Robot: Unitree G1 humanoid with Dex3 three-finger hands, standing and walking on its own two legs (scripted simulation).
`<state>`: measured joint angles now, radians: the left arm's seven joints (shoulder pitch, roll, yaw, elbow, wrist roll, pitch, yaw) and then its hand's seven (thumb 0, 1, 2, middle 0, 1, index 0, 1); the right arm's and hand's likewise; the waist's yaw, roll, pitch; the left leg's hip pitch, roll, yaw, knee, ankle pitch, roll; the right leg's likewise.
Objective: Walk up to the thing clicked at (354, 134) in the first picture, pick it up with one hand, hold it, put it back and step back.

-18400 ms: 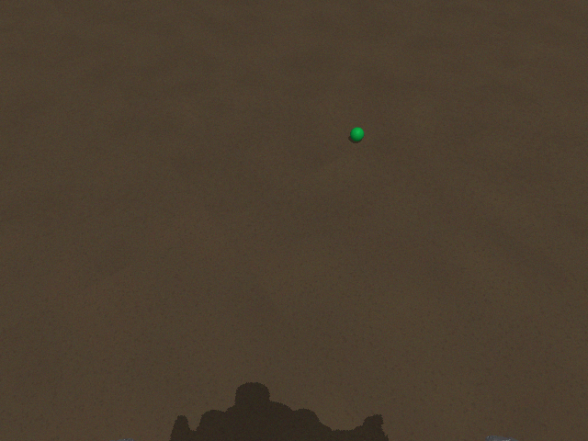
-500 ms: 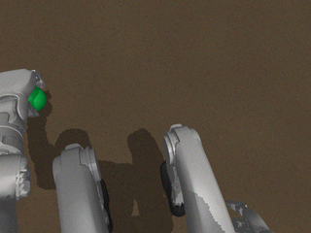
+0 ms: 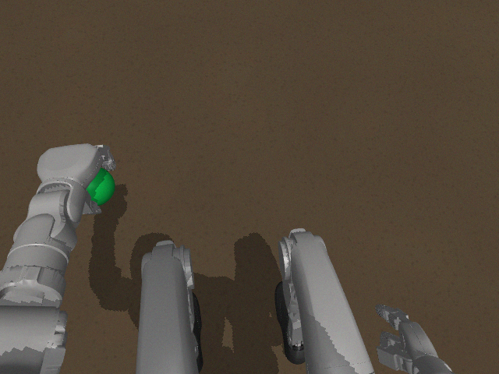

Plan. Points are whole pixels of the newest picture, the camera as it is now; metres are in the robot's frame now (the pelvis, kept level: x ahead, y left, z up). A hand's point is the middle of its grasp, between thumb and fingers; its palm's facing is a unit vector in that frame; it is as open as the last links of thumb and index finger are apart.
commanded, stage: lift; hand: left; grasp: from above
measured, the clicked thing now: (92, 186) +0.43 +0.27 -0.13
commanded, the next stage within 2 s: hold in 1.02 s
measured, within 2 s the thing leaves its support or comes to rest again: neither
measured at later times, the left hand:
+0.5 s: hand (18, 170) +0.37 +0.25 +0.11, palm faces -0.43 -0.10 -0.90, open 9.5 cm
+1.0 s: hand out of the picture +0.38 +0.24 +0.20, palm faces -0.44 -0.11 -0.89, open 9.5 cm
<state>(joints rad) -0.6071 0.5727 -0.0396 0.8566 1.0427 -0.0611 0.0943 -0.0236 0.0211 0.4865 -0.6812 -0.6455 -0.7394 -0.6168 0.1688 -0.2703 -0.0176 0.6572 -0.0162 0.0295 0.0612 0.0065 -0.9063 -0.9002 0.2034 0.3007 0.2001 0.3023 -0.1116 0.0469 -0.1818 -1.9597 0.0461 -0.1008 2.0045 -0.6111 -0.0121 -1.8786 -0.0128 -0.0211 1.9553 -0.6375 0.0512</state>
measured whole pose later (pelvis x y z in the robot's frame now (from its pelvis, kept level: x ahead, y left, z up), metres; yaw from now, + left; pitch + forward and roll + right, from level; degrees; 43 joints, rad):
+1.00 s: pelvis +0.07 +0.00 +0.27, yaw +3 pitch +10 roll -1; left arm -0.33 0.38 -0.17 0.84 0.99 0.03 0.13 -0.02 0.01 0.47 -0.70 -0.62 -0.77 -0.59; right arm 0.26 -0.25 -0.04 0.74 0.03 0.00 -0.05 0.01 -0.91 -0.90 0.20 0.30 0.20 0.30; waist -0.06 0.03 -0.08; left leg -0.69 0.06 0.02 0.88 -0.37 -0.02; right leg -0.66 -0.03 0.01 0.86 -0.38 0.03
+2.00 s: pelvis +0.08 -0.01 +0.31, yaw +2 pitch +2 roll +0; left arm -0.25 0.38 -0.20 0.67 0.99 0.02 -0.02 -0.02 0.00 0.51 -0.70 -0.63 -0.76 -0.61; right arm 0.21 -0.26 -0.03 0.67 0.05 0.07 -0.04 0.01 -0.91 -0.90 0.20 0.30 0.20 0.30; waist 0.00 0.04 -0.03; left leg -0.34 0.05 0.05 0.56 -0.25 -0.02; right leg -0.35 -0.03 0.03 0.58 -0.27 0.03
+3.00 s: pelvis +0.09 +0.00 +0.32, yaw +2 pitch +1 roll +0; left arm -0.24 0.39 -0.20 0.60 0.99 0.02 -0.06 -0.02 0.00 0.53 -0.68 -0.64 -0.74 -0.63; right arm 0.19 -0.25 -0.03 0.67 0.07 0.09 -0.06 0.01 -0.91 -0.90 0.20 0.30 0.20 0.30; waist 0.02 0.05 -0.01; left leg -0.26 0.04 0.06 0.46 -0.23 -0.02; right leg -0.26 -0.03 0.03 0.49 -0.25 0.03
